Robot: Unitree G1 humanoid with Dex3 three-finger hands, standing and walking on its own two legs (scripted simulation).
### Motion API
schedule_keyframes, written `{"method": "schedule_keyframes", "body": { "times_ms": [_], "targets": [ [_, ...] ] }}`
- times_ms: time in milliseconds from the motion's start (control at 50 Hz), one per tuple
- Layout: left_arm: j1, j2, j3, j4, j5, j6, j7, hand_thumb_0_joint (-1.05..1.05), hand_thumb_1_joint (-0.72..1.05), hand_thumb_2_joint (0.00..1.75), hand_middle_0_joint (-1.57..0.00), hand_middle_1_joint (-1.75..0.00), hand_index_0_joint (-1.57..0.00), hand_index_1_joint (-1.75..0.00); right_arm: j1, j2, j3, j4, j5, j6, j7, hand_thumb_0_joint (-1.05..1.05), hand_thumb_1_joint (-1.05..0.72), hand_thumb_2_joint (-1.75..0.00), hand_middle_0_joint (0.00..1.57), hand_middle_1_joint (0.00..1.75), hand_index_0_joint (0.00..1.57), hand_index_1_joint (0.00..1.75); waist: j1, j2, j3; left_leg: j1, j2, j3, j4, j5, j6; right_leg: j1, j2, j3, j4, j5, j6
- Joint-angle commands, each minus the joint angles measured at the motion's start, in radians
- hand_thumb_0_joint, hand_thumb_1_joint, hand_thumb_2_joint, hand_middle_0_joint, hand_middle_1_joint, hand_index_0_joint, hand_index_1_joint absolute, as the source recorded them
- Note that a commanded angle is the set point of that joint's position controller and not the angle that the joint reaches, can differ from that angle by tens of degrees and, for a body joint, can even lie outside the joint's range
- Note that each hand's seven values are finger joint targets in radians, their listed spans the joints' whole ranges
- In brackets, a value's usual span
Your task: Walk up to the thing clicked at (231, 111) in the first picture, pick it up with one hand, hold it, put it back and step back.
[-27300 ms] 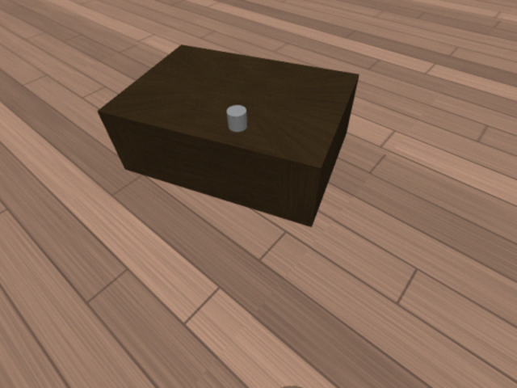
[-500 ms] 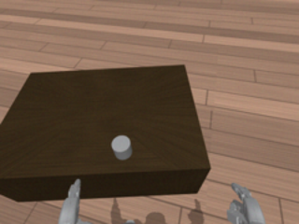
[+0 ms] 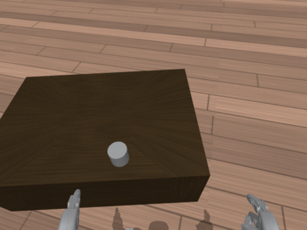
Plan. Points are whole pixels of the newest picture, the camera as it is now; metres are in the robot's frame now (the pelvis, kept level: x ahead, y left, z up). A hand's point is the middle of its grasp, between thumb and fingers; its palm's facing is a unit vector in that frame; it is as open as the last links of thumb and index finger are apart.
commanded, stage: home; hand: left
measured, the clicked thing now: (118, 154) +0.49 +0.20 -0.30
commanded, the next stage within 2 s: stand in 1.52 s
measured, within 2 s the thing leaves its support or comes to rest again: neither
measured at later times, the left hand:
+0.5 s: hand (84, 229) +0.16 +0.20 -0.06, palm faces +0.11 -0.95 -0.29, open 17.6 cm
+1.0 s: hand (86, 228) +0.16 +0.20 -0.06, palm faces +0.11 -0.95 -0.29, open 17.6 cm
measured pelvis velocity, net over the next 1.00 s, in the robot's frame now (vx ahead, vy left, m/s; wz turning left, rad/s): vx -0.01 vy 0.01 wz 0.00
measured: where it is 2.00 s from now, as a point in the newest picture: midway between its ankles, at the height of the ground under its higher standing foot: outside the picture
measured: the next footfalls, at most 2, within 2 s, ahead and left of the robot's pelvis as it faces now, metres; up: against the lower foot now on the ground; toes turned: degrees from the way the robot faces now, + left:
none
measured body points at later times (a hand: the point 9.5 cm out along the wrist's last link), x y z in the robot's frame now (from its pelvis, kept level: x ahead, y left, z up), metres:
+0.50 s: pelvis -0.01 +0.02 +0.00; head +0.02 +0.02 +0.45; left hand +0.15 +0.25 -0.04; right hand +0.16 -0.22 -0.08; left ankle +0.04 +0.16 -0.69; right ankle -0.04 -0.12 -0.69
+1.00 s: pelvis -0.01 +0.01 -0.01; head +0.02 +0.01 +0.44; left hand +0.15 +0.25 -0.04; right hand +0.16 -0.23 -0.08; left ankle +0.04 +0.16 -0.69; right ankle -0.04 -0.12 -0.69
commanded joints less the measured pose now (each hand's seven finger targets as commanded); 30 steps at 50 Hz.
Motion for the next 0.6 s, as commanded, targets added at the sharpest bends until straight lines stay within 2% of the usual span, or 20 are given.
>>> {"method": "schedule_keyframes", "body": {
  "times_ms": [0,20,60,80,100,120,140,160,180,200,220,260,340,360,380,420,480,500,540,580],
  "targets": [
    [-0.050,0.118,0.061,-0.211,0.005,-0.044,0.012,0.00,-0.60,0.03,-0.04,-0.05,-0.05,-0.05,-0.081,-0.104,-0.039,-0.166,0.001,-0.065,-0.012,0.00,-0.90,-0.90,0.20,0.30,0.20,0.30,-0.003,-0.005,-0.105,0.190,-0.048,0.070,-0.082,0.194,0.061,-0.059,0.013,-0.020,-0.180,0.334,0.008],
    [-0.042,0.111,0.054,-0.212,0.008,-0.040,0.010,0.00,-0.60,0.03,-0.04,-0.05,-0.05,-0.05,-0.071,-0.108,-0.044,-0.166,-0.002,-0.069,-0.011,0.00,-0.90,-0.90,0.20,0.30,0.20,0.30,-0.010,-0.003,-0.136,0.209,-0.045,0.062,-0.080,0.216,0.062,-0.052,0.018,-0.027,-0.166,0.344,0.006],
    [-0.012,0.111,0.057,-0.214,0.005,-0.033,0.012,0.00,-0.59,0.04,-0.04,-0.05,-0.05,-0.05,-0.069,-0.107,-0.044,-0.163,-0.002,-0.073,-0.011,0.00,-0.90,-0.90,0.20,0.30,0.20,0.30,0.005,0.002,-0.143,0.204,-0.045,0.060,-0.070,0.261,0.061,-0.037,0.019,-0.035,-0.160,0.383,0.005],
    [0.000,0.103,0.047,-0.207,0.007,-0.029,0.012,0.00,-0.58,0.05,-0.05,-0.06,-0.05,-0.05,-0.068,-0.111,-0.046,-0.163,-0.002,-0.075,-0.010,0.00,-0.90,-0.90,0.20,0.30,0.20,0.30,-0.001,-0.019,-0.145,0.206,-0.043,0.057,-0.069,0.267,0.063,-0.038,0.022,-0.039,-0.155,0.388,0.006],
    [0.006,0.106,0.050,-0.201,0.007,-0.023,0.012,0.00,-0.58,0.04,-0.05,-0.05,-0.05,-0.05,-0.070,-0.109,-0.044,-0.164,-0.001,-0.077,-0.010,0.00,-0.90,-0.90,0.20,0.30,0.20,0.30,0.004,-0.014,-0.127,0.193,-0.045,0.057,-0.071,0.252,0.060,-0.044,0.022,-0.040,-0.158,0.373,0.004],
    [0.020,0.097,0.046,-0.193,0.008,-0.019,0.011,0.00,-0.58,0.05,-0.05,-0.06,-0.05,-0.05,-0.067,-0.111,-0.046,-0.165,-0.004,-0.077,-0.008,0.00,-0.90,-0.90,0.20,0.30,0.20,0.30,-0.004,-0.028,-0.141,0.196,-0.043,0.055,-0.070,0.250,0.063,-0.041,0.024,-0.041,-0.158,0.369,0.005],
    [0.020,0.104,0.055,-0.198,0.007,-0.016,0.012,0.00,-0.56,0.05,-0.05,-0.06,-0.05,-0.05,-0.069,-0.109,-0.045,-0.165,-0.002,-0.078,-0.008,0.00,-0.90,-0.90,0.20,0.30,0.20,0.30,0.004,-0.033,-0.136,0.189,-0.044,0.057,-0.069,0.247,0.063,-0.043,0.023,-0.041,-0.162,0.371,0.006],
    [-0.002,0.097,0.042,-0.197,0.010,-0.013,0.010,0.00,-0.59,0.04,-0.04,-0.05,-0.05,-0.05,-0.073,-0.113,-0.046,-0.164,-0.003,-0.079,-0.008,0.00,-0.90,-0.90,0.20,0.30,0.20,0.30,-0.007,-0.016,-0.105,0.181,-0.042,0.053,-0.087,0.201,0.057,-0.067,0.026,-0.044,-0.158,0.312,-0.001],
    [-0.010,0.100,0.048,-0.219,0.009,-0.015,0.012,0.00,-0.59,0.04,-0.04,-0.05,-0.05,-0.05,-0.081,-0.111,-0.045,-0.166,-0.003,-0.082,-0.007,0.00,-0.90,-0.90,0.20,0.30,0.20,0.30,0.003,0.000,-0.091,0.171,-0.042,0.051,-0.098,0.163,0.053,-0.076,0.027,-0.048,-0.164,0.264,-0.006],
    [-0.012,0.109,0.058,-0.213,0.010,-0.013,0.013,0.00,-0.58,0.05,-0.05,-0.06,-0.05,-0.05,-0.078,-0.110,-0.045,-0.164,-0.003,-0.082,-0.010,0.00,-0.90,-0.90,0.20,0.30,0.20,0.30,0.001,0.001,-0.088,0.170,-0.041,0.051,-0.102,0.144,0.053,-0.081,0.028,-0.049,-0.166,0.243,-0.007],
    [-0.001,0.105,0.056,-0.215,0.013,-0.012,0.014,0.00,-0.58,0.05,-0.05,-0.05,-0.05,-0.05,-0.072,-0.111,-0.048,-0.166,-0.005,-0.083,-0.012,0.00,-0.90,-0.90,0.20,0.30,0.20,0.30,0.000,-0.009,-0.121,0.182,-0.038,0.046,-0.098,0.168,0.054,-0.065,0.030,-0.051,-0.162,0.265,-0.005],
    [-0.026,0.116,0.059,-0.247,0.012,-0.008,0.014,0.00,-0.58,0.04,-0.05,-0.05,-0.05,-0.05,-0.080,-0.109,-0.043,-0.170,-0.004,-0.090,-0.012,0.00,-0.90,-0.90,0.20,0.30,0.20,0.30,0.001,0.017,-0.092,0.175,-0.040,0.045,-0.112,0.123,0.050,-0.091,0.031,-0.052,-0.162,0.219,-0.010],
    [-0.016,0.118,0.064,-0.252,0.012,0.000,0.017,0.00,-0.58,0.04,-0.05,-0.06,-0.05,-0.05,-0.066,-0.106,-0.042,-0.171,-0.006,-0.093,-0.023,0.00,-0.90,-0.90,0.20,0.30,0.20,0.30,-0.001,0.013,-0.123,0.183,-0.039,0.047,-0.094,0.165,0.052,-0.076,0.028,-0.048,-0.153,0.261,-0.008],
    [-0.020,0.106,0.049,-0.254,0.013,0.003,0.016,0.00,-0.60,0.04,-0.04,-0.05,-0.05,-0.05,-0.070,-0.106,-0.039,-0.170,-0.006,-0.098,-0.022,0.00,-0.90,-0.90,0.20,0.30,0.20,0.30,-0.005,0.015,-0.104,0.182,-0.036,0.041,-0.102,0.155,0.050,-0.087,0.031,-0.053,-0.148,0.245,-0.010],
    [-0.024,0.102,0.048,-0.260,0.014,0.005,0.018,0.00,-0.57,0.05,-0.05,-0.06,-0.05,-0.05,-0.066,-0.101,-0.039,-0.169,-0.009,-0.101,-0.024,0.00,-0.90,-0.90,0.20,0.30,0.20,0.30,-0.006,0.026,-0.128,0.190,-0.036,0.042,-0.095,0.167,0.049,-0.082,0.030,-0.051,-0.144,0.260,-0.010],
    [-0.029,0.104,0.050,-0.262,0.015,0.006,0.018,0.00,-0.59,0.04,-0.04,-0.05,-0.05,-0.05,-0.067,-0.104,-0.041,-0.170,-0.009,-0.103,-0.029,0.00,-0.90,-0.90,0.20,0.30,0.20,0.30,-0.005,0.019,-0.119,0.181,-0.036,0.042,-0.097,0.147,0.049,-0.087,0.030,-0.052,-0.150,0.238,-0.010],
    [-0.023,0.092,0.040,-0.251,0.016,0.013,0.017,0.00,-0.58,0.05,-0.05,-0.06,-0.05,-0.05,-0.078,-0.104,-0.037,-0.173,-0.010,-0.109,-0.027,0.00,-0.90,-0.90,0.20,0.30,0.20,0.30,-0.001,0.015,-0.085,0.158,-0.037,0.034,-0.118,0.057,0.047,-0.117,0.032,-0.057,-0.156,0.151,-0.017],
    [-0.027,0.101,0.049,-0.275,0.015,0.011,0.017,0.00,-0.57,0.05,-0.05,-0.06,-0.05,-0.05,-0.075,-0.103,-0.036,-0.175,-0.010,-0.109,-0.027,0.00,-0.90,-0.90,0.20,0.30,0.20,0.30,0.007,0.032,-0.098,0.160,-0.037,0.031,-0.121,0.049,0.045,-0.115,0.031,-0.057,-0.155,0.142,-0.019],
    [-0.009,0.097,0.043,-0.265,0.015,0.012,0.015,0.00,-0.57,0.05,-0.05,-0.06,-0.05,-0.05,-0.077,-0.105,-0.037,-0.177,-0.009,-0.111,-0.028,0.00,-0.90,-0.90,0.20,0.30,0.20,0.30,0.006,0.021,-0.090,0.162,-0.035,0.030,-0.119,0.059,0.044,-0.118,0.031,-0.060,-0.153,0.149,-0.018],
    [0.007,0.112,0.061,-0.272,0.015,0.016,0.018,0.00,-0.56,0.05,-0.05,-0.06,-0.05,-0.05,-0.066,-0.099,-0.034,-0.177,-0.010,-0.111,-0.033,0.00,-0.90,-0.90,0.20,0.30,0.20,0.30,0.010,0.017,-0.109,0.161,-0.039,0.042,-0.098,0.120,0.048,-0.097,0.029,-0.054,-0.152,0.208,-0.012]
  ]
}}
